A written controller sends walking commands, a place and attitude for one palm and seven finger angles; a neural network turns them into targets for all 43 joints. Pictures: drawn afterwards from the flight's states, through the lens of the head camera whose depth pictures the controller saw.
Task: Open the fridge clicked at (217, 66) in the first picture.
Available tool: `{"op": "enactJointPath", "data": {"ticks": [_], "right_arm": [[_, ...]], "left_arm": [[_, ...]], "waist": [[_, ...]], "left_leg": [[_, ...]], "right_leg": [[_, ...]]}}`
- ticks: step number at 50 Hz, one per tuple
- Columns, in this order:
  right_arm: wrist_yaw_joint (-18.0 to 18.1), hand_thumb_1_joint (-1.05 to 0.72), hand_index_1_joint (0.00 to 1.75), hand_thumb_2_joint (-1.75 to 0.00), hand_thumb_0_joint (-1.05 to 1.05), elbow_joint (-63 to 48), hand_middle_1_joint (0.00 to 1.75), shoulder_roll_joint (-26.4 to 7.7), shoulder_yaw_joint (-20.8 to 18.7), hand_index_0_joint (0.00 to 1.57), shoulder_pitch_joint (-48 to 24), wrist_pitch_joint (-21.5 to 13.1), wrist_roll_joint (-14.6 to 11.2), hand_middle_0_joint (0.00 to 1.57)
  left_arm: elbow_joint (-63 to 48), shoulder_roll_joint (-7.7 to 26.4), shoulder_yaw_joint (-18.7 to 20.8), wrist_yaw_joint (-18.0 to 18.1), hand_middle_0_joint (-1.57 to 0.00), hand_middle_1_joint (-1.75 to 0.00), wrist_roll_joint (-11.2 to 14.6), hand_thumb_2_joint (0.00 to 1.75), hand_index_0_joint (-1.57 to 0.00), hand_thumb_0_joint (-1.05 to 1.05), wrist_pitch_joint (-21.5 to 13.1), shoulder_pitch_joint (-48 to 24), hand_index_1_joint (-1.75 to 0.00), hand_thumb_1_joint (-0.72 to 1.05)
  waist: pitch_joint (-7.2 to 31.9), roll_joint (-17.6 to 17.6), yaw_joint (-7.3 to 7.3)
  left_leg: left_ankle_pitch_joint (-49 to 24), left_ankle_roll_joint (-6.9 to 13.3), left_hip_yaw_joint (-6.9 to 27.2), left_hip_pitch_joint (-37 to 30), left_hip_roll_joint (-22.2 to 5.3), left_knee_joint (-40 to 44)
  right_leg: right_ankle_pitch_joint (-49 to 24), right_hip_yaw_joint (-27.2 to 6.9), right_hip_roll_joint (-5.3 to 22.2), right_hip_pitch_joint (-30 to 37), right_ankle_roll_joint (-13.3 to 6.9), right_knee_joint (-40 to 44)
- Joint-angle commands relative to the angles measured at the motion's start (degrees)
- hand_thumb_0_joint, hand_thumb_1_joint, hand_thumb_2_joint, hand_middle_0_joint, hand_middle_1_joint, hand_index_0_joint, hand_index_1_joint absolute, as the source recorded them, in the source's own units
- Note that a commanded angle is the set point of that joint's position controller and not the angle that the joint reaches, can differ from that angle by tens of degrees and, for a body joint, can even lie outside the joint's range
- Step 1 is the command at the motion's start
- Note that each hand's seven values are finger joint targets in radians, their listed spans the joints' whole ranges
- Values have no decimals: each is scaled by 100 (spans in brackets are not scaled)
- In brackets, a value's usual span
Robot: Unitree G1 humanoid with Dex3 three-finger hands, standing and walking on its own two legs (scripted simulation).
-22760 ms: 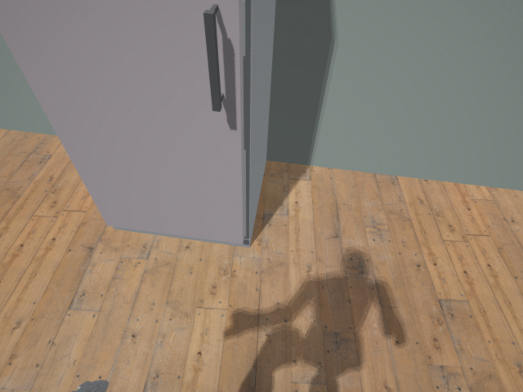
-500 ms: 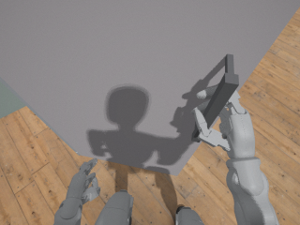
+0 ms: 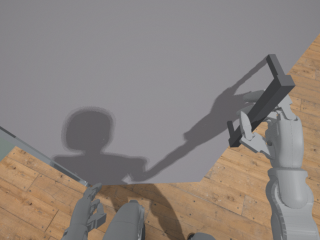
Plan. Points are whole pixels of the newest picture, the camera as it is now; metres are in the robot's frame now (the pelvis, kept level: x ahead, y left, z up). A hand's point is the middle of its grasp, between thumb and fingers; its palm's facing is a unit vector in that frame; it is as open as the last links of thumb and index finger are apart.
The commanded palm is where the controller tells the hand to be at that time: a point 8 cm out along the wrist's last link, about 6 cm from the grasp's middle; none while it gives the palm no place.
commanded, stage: walk backward, drawing the door open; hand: right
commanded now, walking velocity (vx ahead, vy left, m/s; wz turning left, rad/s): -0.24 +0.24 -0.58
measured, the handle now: (249, 110) +0.36 -0.15 +0.13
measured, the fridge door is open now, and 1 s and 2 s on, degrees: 60 64 60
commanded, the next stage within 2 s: stop walking and hold the door back in 0.04 s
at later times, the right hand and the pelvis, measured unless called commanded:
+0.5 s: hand (244, 158) +0.25 -0.12 +0.15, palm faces +0.43 +0.89 -0.16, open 5.7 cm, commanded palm +0.23 -0.16 +0.14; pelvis -0.07 +0.14 +0.00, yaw -14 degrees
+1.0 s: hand (244, 140) +0.28 -0.12 +0.16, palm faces +0.45 +0.86 -0.22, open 5.8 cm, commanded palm +0.23 -0.16 +0.14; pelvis -0.10 +0.17 +0.00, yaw -13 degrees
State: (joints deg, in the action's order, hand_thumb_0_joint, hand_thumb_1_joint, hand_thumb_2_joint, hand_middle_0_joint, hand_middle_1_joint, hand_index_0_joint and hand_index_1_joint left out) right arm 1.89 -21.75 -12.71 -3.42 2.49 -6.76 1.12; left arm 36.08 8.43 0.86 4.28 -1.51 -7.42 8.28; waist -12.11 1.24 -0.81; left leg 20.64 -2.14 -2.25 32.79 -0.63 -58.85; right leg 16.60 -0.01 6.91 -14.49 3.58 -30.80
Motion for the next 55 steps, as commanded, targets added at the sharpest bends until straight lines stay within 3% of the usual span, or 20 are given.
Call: {"op": "enactJointPath", "data": {"ticks": [1,4,5,6,8,9,10,13,21,24,25,27,29,32,40,42,43,44,49,55], "right_arm": [[108,-90,140,-90,0,-1531,140,-375,-459,45,-1035,-436,-113,45],[195,-90,140,-90,0,-1456,140,-723,-853,45,-894,-478,-161,45],[218,-90,140,-90,0,-1473,140,-914,-950,45,-881,-463,-162,45],[285,-90,140,-90,0,-1562,140,-1368,-1291,45,-823,-407,-162,45],[451,-90,140,-90,0,-962,140,-1675,-1673,45,-651,-257,-220,45],[459,-90,140,-90,0,-1259,140,-1154,-1087,45,-902,-298,-209,45],[600,-90,140,-90,0,-859,140,-1550,-1611,45,-1236,-358,-213,45],[771,-90,140,-90,0,281,140,-1690,-1741,45,-2017,-394,-289,45],[655,-90,140,-90,0,1987,140,-1546,-1048,45,-4534,-499,-310,45],[570,-90,140,-90,0,2621,140,-1595,-1000,45,-5240,-603,-325,45],[511,-90,140,-90,0,2698,140,-1701,-1021,45,-5487,-667,-348,45],[436,-90,140,-90,0,2800,140,-991,-415,45,-6301,-734,-450,45],[510,-90,140,-90,0,3247,140,-1532,-644,45,-6764,-679,-199,45],[331,-90,140,-90,0,3710,140,-873,-149,45,-6808,-458,-340,45],[232,-90,140,-90,0,4336,140,-1357,-443,45,-6817,-434,-373,45],[310,-90,140,-90,0,4568,140,-1889,-858,45,-6299,-438,-280,45],[322,-90,140,-90,0,4546,140,-2174,-1132,45,-6297,-442,-285,45],[293,-90,140,-90,0,4846,140,-2263,-1302,45,-5768,-354,-371,45],[336,-90,140,-90,0,4773,140,-2517,-1705,45,-5882,-542,-348,45],[355,-90,140,-90,0,4383,140,-2153,-1439,45,-5947,-621,-338,45]], "left_arm": [[-741,912,382,33,-20,-30,154,90,-20,0,-350,-167,-30,90],[-835,871,322,22,-20,-30,248,90,-20,0,-339,-295,-30,90],[-820,712,258,4,-20,-30,298,90,-20,0,-277,-172,-30,90],[-873,510,183,-12,-20,-30,318,90,-20,0,-186,-197,-30,90],[-750,630,271,78,-20,-30,218,90,-20,0,-159,-294,-30,90],[-828,603,186,101,-20,-30,188,90,-20,0,-170,-436,-30,90],[-716,608,81,123,-20,-30,165,90,-20,0,-139,-602,-30,90],[-646,791,44,241,-20,-30,177,90,-20,0,54,-652,-30,90],[-598,1071,13,105,-20,-30,196,90,-20,0,302,-494,-30,90],[-519,1100,18,15,-20,-30,204,90,-20,0,420,-231,-30,90],[-556,1214,75,22,-20,-30,194,90,-20,0,414,-150,-30,90],[-809,1391,94,16,-20,-30,250,90,-20,0,326,-268,-30,90],[-520,1235,110,66,-20,-30,318,90,-20,0,248,-61,-30,90],[-476,1279,161,119,-20,-30,439,90,-20,0,181,276,-30,90],[-288,1266,5,169,-20,-30,370,90,-20,0,104,302,-30,90],[-315,1218,55,171,-20,-30,379,90,-20,0,182,311,-30,90],[-364,1137,89,205,-20,-30,373,90,-20,0,180,232,-30,90],[-326,1303,221,146,-20,-30,382,90,-20,0,170,500,-30,90],[-207,1262,39,193,-20,-30,322,90,-20,0,154,205,-30,90],[-356,1247,45,187,-20,-30,257,90,-20,0,125,87,-30,90]], "waist": [[2220,1581,-51],[2269,1293,44],[2337,430,-8],[2410,-1032,7],[2939,-1989,272],[2828,-1662,166],[2666,-1103,158],[2742,-1099,146],[2555,-1366,241],[2791,-639,68],[2808,-135,43],[2175,2374,46],[2086,1503,-30],[2382,366,11],[2740,721,64],[3201,-613,63],[3014,-1322,168],[3048,-1639,172],[2573,-1044,108],[2509,-1083,189]], "left_leg": [[-256,-110,-119,-1485,4,1806],[-865,-291,-454,-2617,144,3346],[-1336,-232,-353,-2785,-147,3984],[-2216,182,247,-3049,-955,3998],[-2944,1217,1841,-2869,-2428,3744],[-3345,1291,1821,-3004,-2444,3514],[-4077,1305,1425,-3108,-2299,3278],[-4856,960,791,-3327,-2166,3192],[-851,780,1141,-2167,-2209,4386],[-175,420,626,-2198,-1710,4076],[305,232,336,-1843,-1299,3580],[671,-63,-860,-452,-39,1011],[582,166,116,516,-262,-357],[224,84,-137,450,-194,373],[-784,187,-438,-2133,65,3252],[-1973,734,1161,-4280,-1230,3449],[-3168,1301,2395,-4496,-2108,3619],[-2776,1269,2473,-4272,-2248,3791],[-3174,954,1029,-3427,-1703,3606],[-2061,865,864,-2690,-1441,3753]], "right_leg": [[-2280,-529,948,647,-793,875],[-1211,-537,607,113,-637,333],[-405,-194,0,-11,-431,-382],[1321,281,-652,-859,-201,-1622],[2419,-169,-729,-1698,-169,-4521],[2130,-402,-649,-1903,-160,-4982],[1796,-323,-525,-2111,-93,-5104],[1403,-207,-668,-1702,-100,-4120],[1378,165,-788,-169,-400,-1447],[682,601,-972,669,-525,775],[787,414,-669,1057,-682,1372],[1060,-1876,1203,963,-1538,2047],[-421,-2132,1381,1237,-1774,1547],[-2020,-998,854,2123,-1524,923],[-2335,-370,597,1119,-980,107],[-1261,278,-41,-772,-555,-1451],[1189,306,-644,-1680,-305,-2546],[1557,-260,-623,-1696,-244,-3163],[833,15,-426,-1336,-183,-2498],[189,501,-601,-377,-218,-821]]}}
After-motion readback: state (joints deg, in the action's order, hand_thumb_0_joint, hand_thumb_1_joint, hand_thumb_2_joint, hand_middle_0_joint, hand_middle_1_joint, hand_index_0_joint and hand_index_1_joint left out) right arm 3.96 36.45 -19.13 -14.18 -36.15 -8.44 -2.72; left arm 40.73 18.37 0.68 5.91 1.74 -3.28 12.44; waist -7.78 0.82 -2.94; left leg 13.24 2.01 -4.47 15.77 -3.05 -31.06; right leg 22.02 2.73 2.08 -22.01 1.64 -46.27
